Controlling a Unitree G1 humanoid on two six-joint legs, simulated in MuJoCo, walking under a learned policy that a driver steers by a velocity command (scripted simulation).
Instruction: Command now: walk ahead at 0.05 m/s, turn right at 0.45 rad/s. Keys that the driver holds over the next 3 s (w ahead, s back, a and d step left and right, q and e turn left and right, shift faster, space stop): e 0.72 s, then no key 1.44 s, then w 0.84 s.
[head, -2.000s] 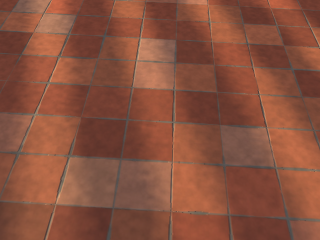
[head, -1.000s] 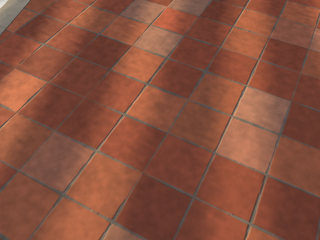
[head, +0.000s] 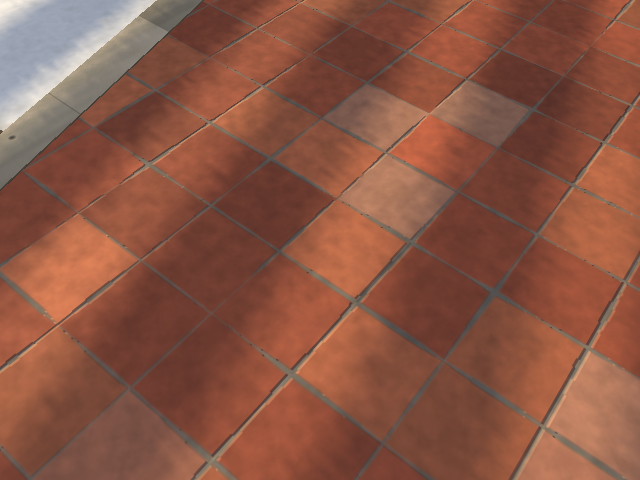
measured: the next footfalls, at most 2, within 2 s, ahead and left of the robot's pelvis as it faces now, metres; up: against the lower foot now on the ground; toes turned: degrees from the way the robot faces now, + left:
right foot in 0.32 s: +0.00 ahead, -0.12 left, +0.00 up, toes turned -13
left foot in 0.82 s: +0.08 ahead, +0.05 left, +0.00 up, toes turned -33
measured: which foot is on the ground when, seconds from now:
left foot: down 0.00-0.32, up 0.34-0.80, down 0.82-1.00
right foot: up 0.00-0.30, down 0.32-0.82, up 0.84-1.00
